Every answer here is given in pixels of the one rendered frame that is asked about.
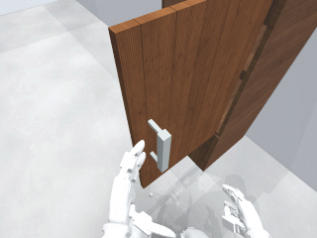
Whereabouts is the right robot hand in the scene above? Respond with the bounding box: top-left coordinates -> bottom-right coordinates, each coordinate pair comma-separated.
222,184 -> 263,238

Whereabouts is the handle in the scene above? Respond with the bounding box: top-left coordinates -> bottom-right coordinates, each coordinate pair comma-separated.
148,119 -> 171,173

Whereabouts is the left robot thigh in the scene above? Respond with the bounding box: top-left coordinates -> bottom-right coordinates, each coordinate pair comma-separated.
129,219 -> 152,238

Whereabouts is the cupboard door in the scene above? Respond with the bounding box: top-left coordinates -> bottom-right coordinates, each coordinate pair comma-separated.
108,0 -> 273,188

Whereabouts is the left robot hand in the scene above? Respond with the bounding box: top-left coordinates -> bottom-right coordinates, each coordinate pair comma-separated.
108,140 -> 176,238

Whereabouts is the robot left forearm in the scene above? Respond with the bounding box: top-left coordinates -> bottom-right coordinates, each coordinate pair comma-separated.
102,222 -> 132,238

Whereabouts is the robot right forearm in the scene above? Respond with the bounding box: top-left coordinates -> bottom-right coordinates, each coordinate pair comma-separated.
246,228 -> 271,238

